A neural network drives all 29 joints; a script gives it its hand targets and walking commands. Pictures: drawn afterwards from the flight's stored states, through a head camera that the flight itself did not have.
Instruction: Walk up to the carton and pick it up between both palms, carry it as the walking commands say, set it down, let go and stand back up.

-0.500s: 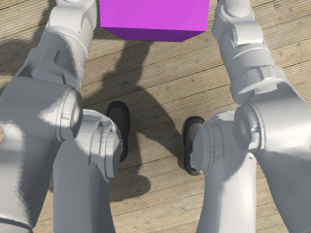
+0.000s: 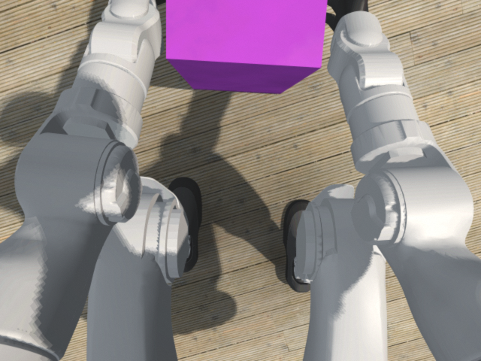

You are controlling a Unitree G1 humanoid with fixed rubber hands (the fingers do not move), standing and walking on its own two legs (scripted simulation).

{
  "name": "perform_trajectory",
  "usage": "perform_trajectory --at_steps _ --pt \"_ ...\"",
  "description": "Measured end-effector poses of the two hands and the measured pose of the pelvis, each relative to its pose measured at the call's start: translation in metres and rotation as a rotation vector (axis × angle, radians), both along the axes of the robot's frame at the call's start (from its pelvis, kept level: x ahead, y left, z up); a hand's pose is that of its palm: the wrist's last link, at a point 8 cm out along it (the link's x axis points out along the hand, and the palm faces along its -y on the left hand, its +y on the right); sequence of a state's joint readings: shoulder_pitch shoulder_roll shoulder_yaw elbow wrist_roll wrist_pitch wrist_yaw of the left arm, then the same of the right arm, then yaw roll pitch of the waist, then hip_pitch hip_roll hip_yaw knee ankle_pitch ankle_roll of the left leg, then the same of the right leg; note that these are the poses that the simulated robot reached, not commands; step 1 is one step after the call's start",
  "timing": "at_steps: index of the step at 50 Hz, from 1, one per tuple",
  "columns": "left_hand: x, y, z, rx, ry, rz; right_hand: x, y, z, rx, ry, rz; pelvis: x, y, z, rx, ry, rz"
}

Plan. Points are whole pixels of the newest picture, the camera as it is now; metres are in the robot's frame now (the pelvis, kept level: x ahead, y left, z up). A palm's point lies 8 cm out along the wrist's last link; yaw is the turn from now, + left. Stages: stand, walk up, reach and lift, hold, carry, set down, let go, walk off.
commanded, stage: reach and lift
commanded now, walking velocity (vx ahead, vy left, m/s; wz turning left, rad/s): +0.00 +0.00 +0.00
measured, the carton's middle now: (242, 23) +0.53 +0.04 -0.22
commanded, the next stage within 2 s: none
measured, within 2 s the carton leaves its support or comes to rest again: neither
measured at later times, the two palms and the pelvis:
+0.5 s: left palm out of the picture +0.54 +0.17 -0.11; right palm (359, 0) +0.54 -0.08 -0.11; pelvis -0.01 +0.00 +0.03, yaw +1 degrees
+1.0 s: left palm out of the picture +0.52 +0.17 -0.07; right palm (377, 1) +0.52 -0.09 -0.07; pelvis -0.03 +0.00 +0.06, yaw +1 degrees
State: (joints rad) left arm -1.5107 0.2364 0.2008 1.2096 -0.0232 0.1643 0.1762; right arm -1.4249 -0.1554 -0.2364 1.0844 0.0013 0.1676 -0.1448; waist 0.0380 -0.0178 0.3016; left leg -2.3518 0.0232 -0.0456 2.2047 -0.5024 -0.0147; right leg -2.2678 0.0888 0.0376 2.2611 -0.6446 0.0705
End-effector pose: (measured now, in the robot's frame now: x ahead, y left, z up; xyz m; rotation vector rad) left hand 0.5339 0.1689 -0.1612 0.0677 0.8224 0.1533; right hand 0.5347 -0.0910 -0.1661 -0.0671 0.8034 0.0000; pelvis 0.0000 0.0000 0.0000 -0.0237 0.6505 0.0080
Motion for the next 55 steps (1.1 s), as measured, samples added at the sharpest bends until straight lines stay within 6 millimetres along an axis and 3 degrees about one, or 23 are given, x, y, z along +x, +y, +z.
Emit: perform_trajectory --at_steps 20,34,47,55 --pt "0.002 0.003 0.043 -0.027 -0.094 0.044 0.004 0.006 0.044 0.011 -0.084 -0.067 -0.008 0.0 0.015 0.0 -0.003 0.01" --pt "0.007 0.005 0.067 -0.032 -0.131 0.043 0.004 0.009 0.064 0.029 -0.115 -0.088 -0.017 0.001 0.041 -0.017 -0.148 0.03" --pt "-0.011 0.005 0.085 -0.045 -0.131 0.065 -0.008 0.008 0.087 0.03 -0.112 -0.086 -0.023 0.0 0.054 -0.018 -0.183 0.028" --pt "-0.024 -0.001 0.102 -0.077 -0.144 0.08 -0.016 0.003 0.113 0.03 -0.124 -0.103 -0.033 0.001 0.066 -0.016 -0.199 0.027"
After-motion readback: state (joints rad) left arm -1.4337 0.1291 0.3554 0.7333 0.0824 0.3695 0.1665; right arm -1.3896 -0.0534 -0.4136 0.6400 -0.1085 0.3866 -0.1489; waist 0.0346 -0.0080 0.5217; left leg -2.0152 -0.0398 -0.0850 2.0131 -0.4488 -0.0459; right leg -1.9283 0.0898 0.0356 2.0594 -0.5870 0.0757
